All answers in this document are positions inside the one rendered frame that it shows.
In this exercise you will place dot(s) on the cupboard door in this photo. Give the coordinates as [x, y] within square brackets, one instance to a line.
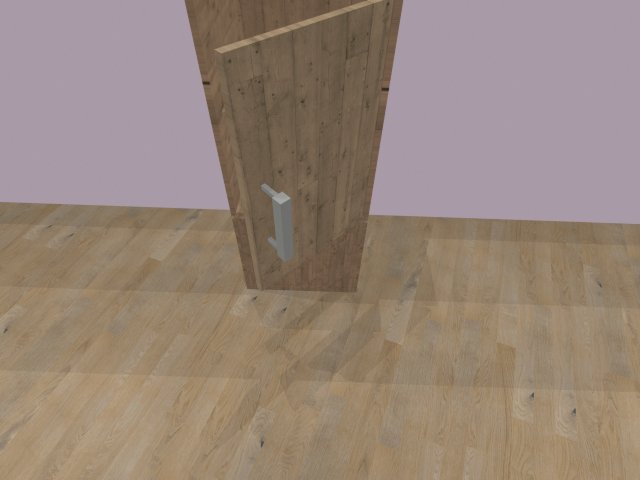
[301, 104]

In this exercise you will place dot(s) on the handle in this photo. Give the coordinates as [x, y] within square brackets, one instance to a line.
[283, 223]

